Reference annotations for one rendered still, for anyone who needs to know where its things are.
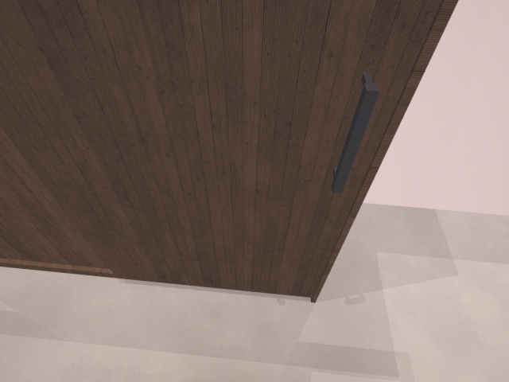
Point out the wardrobe door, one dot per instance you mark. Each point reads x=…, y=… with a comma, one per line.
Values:
x=193, y=141
x=34, y=225

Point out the handle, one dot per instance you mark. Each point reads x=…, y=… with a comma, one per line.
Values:
x=360, y=120

